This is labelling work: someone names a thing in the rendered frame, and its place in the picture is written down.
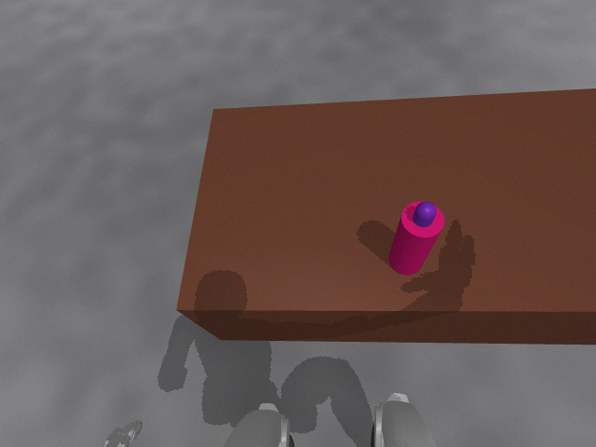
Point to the left robot hand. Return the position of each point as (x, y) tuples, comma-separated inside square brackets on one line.
[(125, 436)]

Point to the bottle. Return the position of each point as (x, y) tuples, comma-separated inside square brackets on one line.
[(420, 225)]

